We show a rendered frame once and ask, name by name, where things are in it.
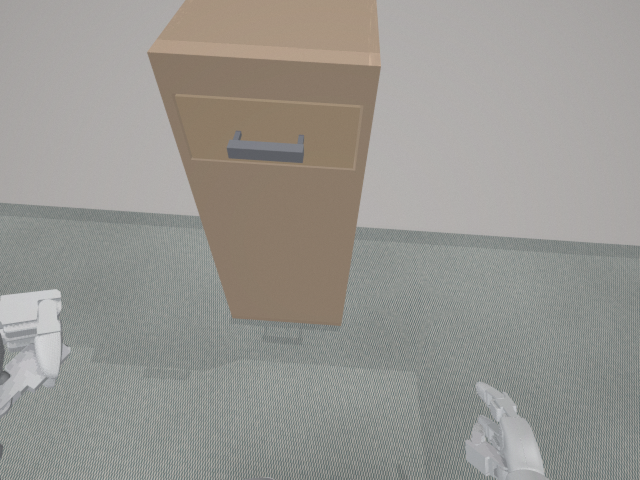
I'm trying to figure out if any right robot hand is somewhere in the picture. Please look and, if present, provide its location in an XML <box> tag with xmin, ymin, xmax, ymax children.
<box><xmin>465</xmin><ymin>381</ymin><xmax>545</xmax><ymax>480</ymax></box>

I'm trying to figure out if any handle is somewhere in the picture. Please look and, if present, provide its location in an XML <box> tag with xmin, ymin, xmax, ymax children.
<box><xmin>227</xmin><ymin>131</ymin><xmax>304</xmax><ymax>163</ymax></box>

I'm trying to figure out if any drawer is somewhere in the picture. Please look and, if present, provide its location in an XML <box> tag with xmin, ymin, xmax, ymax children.
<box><xmin>175</xmin><ymin>94</ymin><xmax>360</xmax><ymax>168</ymax></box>

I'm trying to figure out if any left robot hand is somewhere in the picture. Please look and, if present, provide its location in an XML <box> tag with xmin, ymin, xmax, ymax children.
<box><xmin>0</xmin><ymin>289</ymin><xmax>70</xmax><ymax>418</ymax></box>

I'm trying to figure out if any cabinet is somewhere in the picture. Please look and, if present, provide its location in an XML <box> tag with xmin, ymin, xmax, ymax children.
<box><xmin>147</xmin><ymin>0</ymin><xmax>381</xmax><ymax>326</ymax></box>

